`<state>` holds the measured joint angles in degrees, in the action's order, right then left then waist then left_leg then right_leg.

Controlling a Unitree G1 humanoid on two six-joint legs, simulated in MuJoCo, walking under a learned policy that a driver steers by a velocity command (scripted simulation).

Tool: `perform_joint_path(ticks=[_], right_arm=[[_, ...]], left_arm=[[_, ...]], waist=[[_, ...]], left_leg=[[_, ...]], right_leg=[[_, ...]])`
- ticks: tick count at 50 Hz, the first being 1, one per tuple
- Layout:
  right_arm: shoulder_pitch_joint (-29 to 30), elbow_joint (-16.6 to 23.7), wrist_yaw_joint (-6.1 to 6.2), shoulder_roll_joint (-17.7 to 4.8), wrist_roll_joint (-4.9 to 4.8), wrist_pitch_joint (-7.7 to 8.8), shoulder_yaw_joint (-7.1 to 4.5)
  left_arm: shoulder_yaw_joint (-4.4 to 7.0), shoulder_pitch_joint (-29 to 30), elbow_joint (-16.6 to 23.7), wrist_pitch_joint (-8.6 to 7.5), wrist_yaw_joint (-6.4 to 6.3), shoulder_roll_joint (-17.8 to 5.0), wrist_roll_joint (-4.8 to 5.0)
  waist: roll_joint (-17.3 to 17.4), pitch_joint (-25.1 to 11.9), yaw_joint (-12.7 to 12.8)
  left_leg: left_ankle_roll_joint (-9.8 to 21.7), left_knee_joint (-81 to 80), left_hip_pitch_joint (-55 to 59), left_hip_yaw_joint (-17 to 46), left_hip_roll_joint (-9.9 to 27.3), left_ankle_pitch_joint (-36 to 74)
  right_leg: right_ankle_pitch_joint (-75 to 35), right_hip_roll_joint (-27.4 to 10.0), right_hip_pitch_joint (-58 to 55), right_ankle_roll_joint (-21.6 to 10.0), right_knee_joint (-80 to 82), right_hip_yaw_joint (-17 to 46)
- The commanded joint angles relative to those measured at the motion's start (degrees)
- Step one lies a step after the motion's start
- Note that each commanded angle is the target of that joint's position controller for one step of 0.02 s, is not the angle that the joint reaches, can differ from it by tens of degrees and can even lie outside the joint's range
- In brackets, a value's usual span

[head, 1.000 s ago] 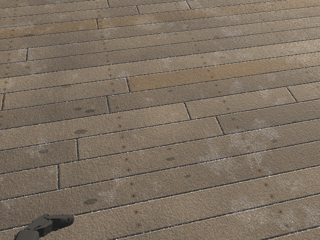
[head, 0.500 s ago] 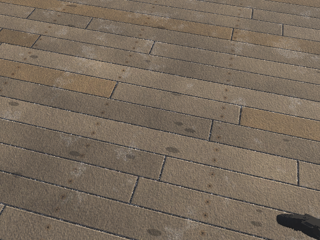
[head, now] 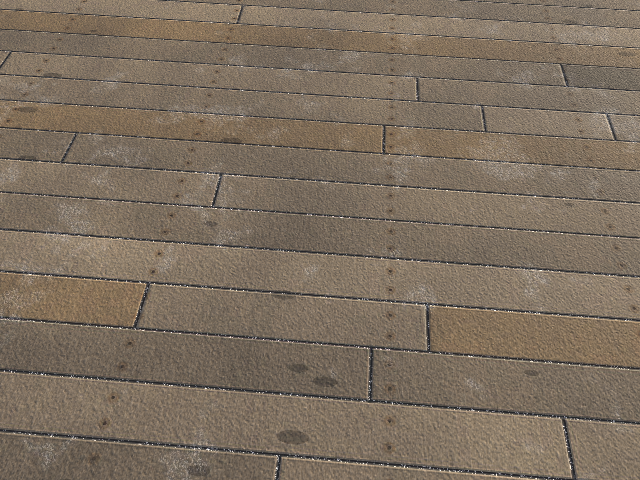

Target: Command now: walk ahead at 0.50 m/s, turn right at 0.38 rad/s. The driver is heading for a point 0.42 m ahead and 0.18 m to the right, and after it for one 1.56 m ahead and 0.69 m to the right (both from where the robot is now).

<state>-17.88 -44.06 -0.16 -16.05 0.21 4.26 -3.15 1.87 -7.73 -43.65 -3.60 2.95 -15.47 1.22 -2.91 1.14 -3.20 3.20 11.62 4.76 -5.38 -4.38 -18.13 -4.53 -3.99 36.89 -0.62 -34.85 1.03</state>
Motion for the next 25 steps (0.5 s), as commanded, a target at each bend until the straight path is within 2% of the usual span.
perform_joint_path(ticks=[1,2,3,4,5,6,7,8,9,10,11,12,14,16,18,21,23,25], right_arm=[[-1.2,1.3,0.87,-9.8,-0.5,-0.74,-2.8],[-0.5,1.5,1.28,-10.7,-0.51,-1.18,-3.03],[0.0,1.8,1.74,-11.5,-0.47,-1.7,-3.19],[1.0,2.1,2.2,-11.5,-0.53,-2.19,-3.03],[0.3,3.1,2.69,-10.3,0.05,-1.87,-2.31],[-6.8,5.4,1.35,-2.2,1.6,-0.23,0.31],[-2.1,5.0,0.24,-6.2,0.17,1.95,-0.04],[3.4,7.1,-0.53,-8.8,-2.12,3.32,-0.68],[6.1,8.0,-0.44,-8.2,-1.83,4.08,-0.27],[7.5,8.1,-0.09,-8.3,-0.37,4.19,-0.57],[6.6,8.2,0.05,-8.6,0.27,3.68,-0.97],[5.5,8.2,0.05,-8.2,0.54,3.05,-1.01],[4.2,7.9,0.26,-6.6,0.78,1.88,-0.59],[7.6,8.8,0.49,-5.0,0.95,1.37,0.16],[12.0,9.5,0.32,-3.8,0.85,1.51,0.68],[17.1,10.5,-0.26,-4.4,-0.2,2.08,0.54],[17.9,10.8,-0.58,-5.9,-0.62,2.49,-0.12],[16.3,10.5,-0.73,-7.4,-0.82,2.96,-0.99]], left_arm=[[1.02,7.7,7.2,-1.22,1.28,-4.5,-0.17],[1.49,5.8,7.3,-1.05,1.37,-5.5,-0.29],[2.38,1.7,6.8,-0.78,1.25,-7.2,-0.38],[3.83,-6.1,5.2,-0.65,0.81,-9.7,-0.34],[5.4,-15.3,3.8,-0.25,-0.07,-13.7,-0.22],[6.47,-17.1,3.8,-0.42,-0.43,-18.9,0.22],[5.12,-18.8,4.3,-0.51,-0.62,-13.7,0.36],[4.49,-16.4,4.4,-0.52,-0.99,-11.6,-0.16],[4.26,-12.9,5.2,-0.52,-1.23,-10.7,-0.18],[3.81,-9.4,6.0,-0.38,-1.33,-9.3,-0.2],[3.32,-7.6,6.9,-0.38,-1.6,-8.3,-0.89],[3.3,-6.5,7.5,-0.27,-1.72,-8.2,-1.02],[3.56,-6.0,7.5,-0.31,-2.24,-9.0,-0.69],[4.09,-6.7,7.1,-0.18,-2.95,-10.7,-0.41],[4.3,-7.7,6.5,0.27,-3.46,-11.2,0.03],[4.41,-11.1,5.3,1.07,-3.82,-11.4,0.32],[4.36,-12.2,4.9,1.41,-3.91,-10.9,0.59],[4.45,-11.6,5.1,1.58,-3.96,-10.7,0.34]], waist=[[6.0,2.9,-0.8],[7.4,0.7,0.6],[8.6,-2.6,2.9],[7.8,-7.0,7.4],[3.4,-13.0,11.5],[-11.7,-19.6,6.0],[-6.7,-24.8,10.1],[-4.2,-16.3,10.8],[1.3,-10.9,9.0],[4.0,-6.3,6.7],[2.6,-5.1,4.6],[1.5,-4.3,3.3],[0.8,-3.1,2.2],[0.4,-1.8,3.0],[-0.7,-1.5,4.8],[-1.9,-2.0,7.2],[-2.5,-2.2,7.1],[-3.8,-2.3,5.5]], left_leg=[[5.8,3.5,3.4,2.3,19.0,39.8],[4.9,7.6,4.1,1.4,18.8,50.8],[4.0,14.0,4.1,0.4,18.3,60.7],[2.3,25.0,0.4,-1.7,16.4,63.6],[0.0,41.1,-12.2,-2.2,14.4,49.4],[-4.4,62.9,-39.0,0.9,1.6,-4.8],[-3.8,69.7,-46.7,12.1,0.5,-14.4],[-2.7,68.8,-51.3,12.9,4.0,-9.8],[-2.2,64.0,-50.3,12.1,6.5,-5.5],[-2.6,58.5,-47.8,11.3,8.0,-3.5],[-3.2,56.0,-43.6,11.4,9.1,-2.1],[-4.0,53.8,-41.5,11.1,9.3,-1.7],[-6.0,48.1,-39.6,9.5,9.5,-0.8],[-7.6,40.1,-38.3,8.1,8.6,5.3],[-8.0,30.5,-34.8,7.8,6.9,14.9],[-8.1,21.8,-30.9,8.2,4.3,22.1],[-7.2,18.3,-30.0,10.0,4.1,20.4],[-5.4,16.8,-27.8,10.7,4.3,16.3]], right_leg=[[7.1,1.6,3.6,-2.6,2.1,-2.3],[10.3,3.5,-0.1,-3.7,1.7,-4.3],[12.9,5.8,-6.0,-4.9,1.2,-6.0],[10.8,8.0,-17.4,-6.7,3.6,-6.7],[7.8,2.4,-35.1,-10.2,4.2,3.3],[15.5,-12.9,-57.2,-22.3,7.2,35.4],[21.2,-14.6,-62.3,-23.3,14.8,46.4],[19.7,-13.0,-57.1,-20.2,16.3,37.4],[15.4,-10.7,-48.7,-18.3,16.6,31.1],[8.6,-8.7,-40.3,-17.2,17.6,26.4],[3.5,-7.2,-34.6,-17.1,19.0,23.5],[1.1,-6.3,-31.3,-17.4,20.2,22.4],[-2.8,-5.1,-25.7,-17.5,21.4,18.8],[-3.0,-3.0,-21.5,-16.3,21.9,15.3],[1.0,-0.2,-19.2,-13.8,21.1,12.7],[7.0,-0.4,-20.3,-11.8,19.3,15.1],[10.6,-1.8,-23.8,-10.9,16.4,19.0],[11.7,-3.2,-26.4,-9.8,12.9,22.6]])
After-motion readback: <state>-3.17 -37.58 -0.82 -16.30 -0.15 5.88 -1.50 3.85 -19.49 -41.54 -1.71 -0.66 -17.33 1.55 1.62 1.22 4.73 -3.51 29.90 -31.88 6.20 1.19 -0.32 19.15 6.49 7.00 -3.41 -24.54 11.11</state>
